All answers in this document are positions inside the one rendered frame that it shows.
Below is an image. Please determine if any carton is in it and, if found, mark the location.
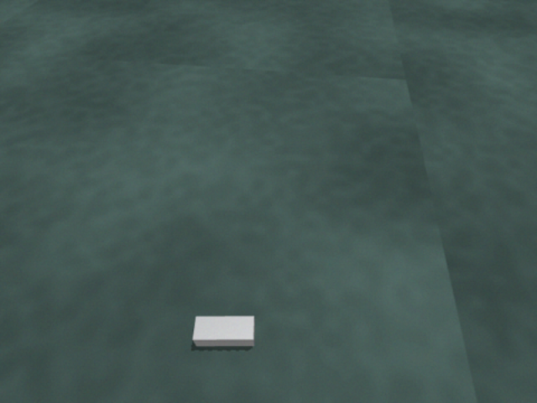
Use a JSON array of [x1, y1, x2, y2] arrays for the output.
[[193, 316, 255, 346]]

